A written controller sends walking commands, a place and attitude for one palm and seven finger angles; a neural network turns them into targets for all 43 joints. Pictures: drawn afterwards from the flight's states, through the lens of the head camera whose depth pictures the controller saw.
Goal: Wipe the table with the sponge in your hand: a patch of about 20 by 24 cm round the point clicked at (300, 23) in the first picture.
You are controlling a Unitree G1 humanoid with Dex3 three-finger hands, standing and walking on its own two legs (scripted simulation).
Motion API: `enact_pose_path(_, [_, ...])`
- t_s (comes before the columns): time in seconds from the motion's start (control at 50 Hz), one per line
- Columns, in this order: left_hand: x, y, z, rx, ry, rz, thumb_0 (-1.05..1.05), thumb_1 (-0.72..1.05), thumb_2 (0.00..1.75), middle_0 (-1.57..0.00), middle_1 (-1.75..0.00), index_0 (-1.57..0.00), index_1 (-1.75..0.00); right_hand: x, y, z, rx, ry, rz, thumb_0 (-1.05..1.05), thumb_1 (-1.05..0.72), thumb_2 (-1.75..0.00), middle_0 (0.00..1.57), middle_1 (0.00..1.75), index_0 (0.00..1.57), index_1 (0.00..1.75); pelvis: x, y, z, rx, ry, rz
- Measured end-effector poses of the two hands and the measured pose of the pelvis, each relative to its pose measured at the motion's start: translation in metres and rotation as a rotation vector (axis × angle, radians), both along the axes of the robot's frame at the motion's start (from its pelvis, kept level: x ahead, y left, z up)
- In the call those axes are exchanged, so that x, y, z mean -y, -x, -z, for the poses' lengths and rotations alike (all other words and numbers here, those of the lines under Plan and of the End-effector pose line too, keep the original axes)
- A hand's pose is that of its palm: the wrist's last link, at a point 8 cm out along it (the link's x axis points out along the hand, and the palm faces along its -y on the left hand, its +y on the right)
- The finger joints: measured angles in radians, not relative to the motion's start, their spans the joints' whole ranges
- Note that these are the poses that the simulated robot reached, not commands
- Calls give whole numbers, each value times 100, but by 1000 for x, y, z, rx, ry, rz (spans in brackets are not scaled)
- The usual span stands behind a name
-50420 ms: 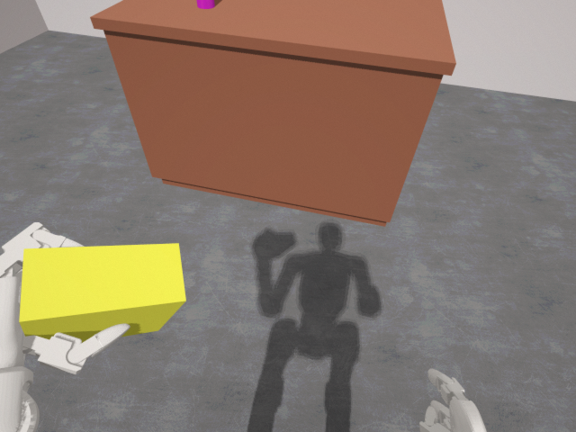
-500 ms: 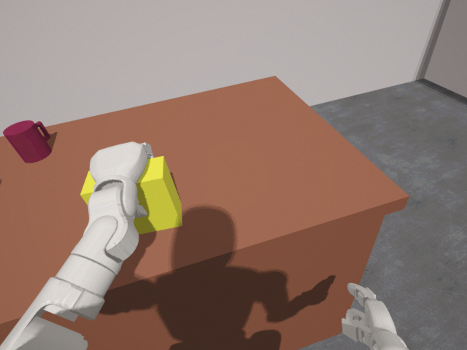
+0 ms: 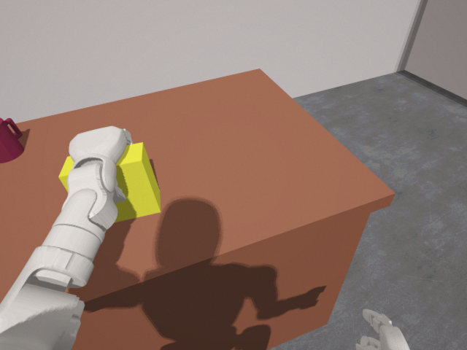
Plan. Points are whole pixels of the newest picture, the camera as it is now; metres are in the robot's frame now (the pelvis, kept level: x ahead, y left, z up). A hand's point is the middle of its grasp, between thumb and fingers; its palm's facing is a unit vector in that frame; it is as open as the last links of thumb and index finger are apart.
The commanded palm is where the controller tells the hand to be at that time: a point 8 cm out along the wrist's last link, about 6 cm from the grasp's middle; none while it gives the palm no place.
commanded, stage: wipe forward along the middle lane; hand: left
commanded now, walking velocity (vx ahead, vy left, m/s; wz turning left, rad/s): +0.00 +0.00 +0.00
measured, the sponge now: (120, 194) +0.37 +0.25 +0.09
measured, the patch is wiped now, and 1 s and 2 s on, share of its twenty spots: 1.00 1.00 1.00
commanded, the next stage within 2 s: slide back across to the first lane in 0.66 s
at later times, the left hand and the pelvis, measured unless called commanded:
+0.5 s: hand (109, 156) +0.42 +0.27 +0.15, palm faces -0.07 -0.02 -1.00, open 10.0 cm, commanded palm +0.41 +0.28 +0.18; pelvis -0.01 +0.01 +0.00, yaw +0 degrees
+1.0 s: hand (99, 146) +0.45 +0.31 +0.16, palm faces -0.02 -0.04 -1.00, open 10.0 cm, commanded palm +0.42 +0.32 +0.20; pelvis +0.01 +0.04 +0.00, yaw -1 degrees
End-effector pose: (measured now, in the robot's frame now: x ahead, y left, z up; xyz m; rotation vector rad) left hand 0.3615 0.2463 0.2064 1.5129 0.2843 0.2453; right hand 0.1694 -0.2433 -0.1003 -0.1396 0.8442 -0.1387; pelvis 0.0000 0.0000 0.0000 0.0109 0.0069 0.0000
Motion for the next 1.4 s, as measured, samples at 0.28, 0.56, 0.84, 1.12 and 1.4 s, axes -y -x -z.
enact_pose_path(0.28, [-7, -17, -2, -20, -16, 6, 0, -54, 109, -74, -133, -79, -130, 11, 44, 14, -98, 18, 62, 1, -91, -90, 20, 30, 20, 30, -1, 9, 1, -29, 3, 2])
enact_pose_path(0.56, [-24, -48, -3, -60, -33, 7, 1, -54, 109, -74, -134, -79, -131, 15, 82, 21, -192, 42, 123, 1, -91, -90, 20, 30, 21, 30, -8, 7, 1, -77, 10, 9])
enact_pose_path(0.84, [-41, -71, -1, -55, -24, 16, 0, -54, 109, -75, -133, -79, -131, 3, 86, 18, -240, 58, 151, 1, -91, -90, 20, 30, 20, 30, -26, -5, 0, -104, 19, 20])
enact_pose_path(1.12, [-71, -65, -5, 4, -7, -17, 0, -53, 109, -74, -134, -78, -132, -34, 29, 5, -140, 28, 82, 1, -91, -90, 20, 30, 21, 30, -46, -17, -3, -80, 21, 14])
enact_pose_path(1.4, [-97, -44, -4, 3, -21, -34, 0, -52, 109, -73, -135, -77, -133, -64, -31, -4, -62, 17, -45, 1, -91, -90, 20, 30, 21, 30, -55, -30, -4, -66, 25, -20])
